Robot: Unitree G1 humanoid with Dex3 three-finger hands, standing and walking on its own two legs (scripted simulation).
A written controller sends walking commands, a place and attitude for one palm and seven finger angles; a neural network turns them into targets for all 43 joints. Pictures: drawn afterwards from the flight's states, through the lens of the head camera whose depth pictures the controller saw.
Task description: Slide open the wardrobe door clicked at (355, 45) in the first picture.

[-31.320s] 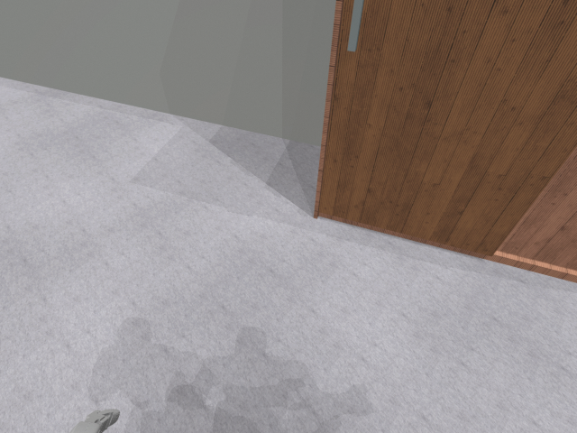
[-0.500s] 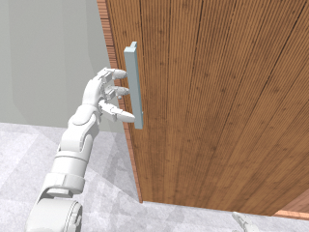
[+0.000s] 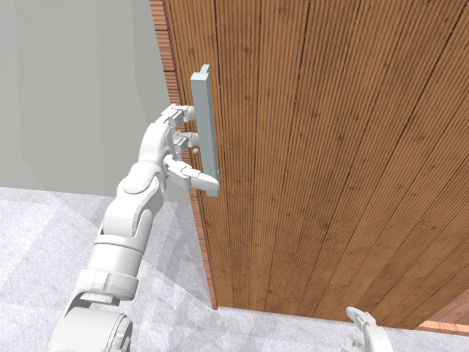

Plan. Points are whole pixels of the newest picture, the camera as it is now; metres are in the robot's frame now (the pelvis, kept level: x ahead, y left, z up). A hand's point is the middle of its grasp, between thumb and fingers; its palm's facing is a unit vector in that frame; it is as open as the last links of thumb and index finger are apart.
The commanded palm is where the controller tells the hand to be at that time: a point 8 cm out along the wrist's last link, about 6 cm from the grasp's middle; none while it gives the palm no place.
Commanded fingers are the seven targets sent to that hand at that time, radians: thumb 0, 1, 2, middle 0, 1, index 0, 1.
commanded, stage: slide the fingers in behind the handle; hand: left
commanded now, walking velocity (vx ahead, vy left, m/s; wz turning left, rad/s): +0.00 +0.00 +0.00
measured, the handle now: (209, 137) +0.43 +0.07 +0.17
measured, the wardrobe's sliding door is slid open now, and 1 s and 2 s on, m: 0.00 0.00 0.00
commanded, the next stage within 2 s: grip the handle and tug to test in 1.16 s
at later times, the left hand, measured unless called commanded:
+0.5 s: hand (207, 154) +0.37 +0.06 +0.18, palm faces -0.11 -0.99 -0.01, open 14.0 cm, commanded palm +0.35 +0.12 +0.18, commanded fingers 0.00 -0.50 0.30 -0.30 -1.20 -0.30 -1.20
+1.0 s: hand (213, 156) +0.37 +0.05 +0.18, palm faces -0.10 -0.99 -0.02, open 14.2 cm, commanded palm +0.35 +0.11 +0.18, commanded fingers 0.00 -0.50 0.30 -0.30 -1.20 -0.30 -1.20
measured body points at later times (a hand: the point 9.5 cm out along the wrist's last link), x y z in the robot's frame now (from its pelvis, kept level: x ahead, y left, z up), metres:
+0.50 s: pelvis +0.00 -0.01 +0.00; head -0.02 -0.02 +0.45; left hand +0.37 +0.12 +0.18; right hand +0.17 -0.23 -0.10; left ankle +0.00 +0.09 -0.74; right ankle -0.03 -0.07 -0.74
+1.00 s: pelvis +0.00 -0.01 +0.00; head -0.02 -0.03 +0.45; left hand +0.37 +0.11 +0.18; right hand +0.16 -0.24 -0.10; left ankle +0.00 +0.09 -0.74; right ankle -0.03 -0.07 -0.74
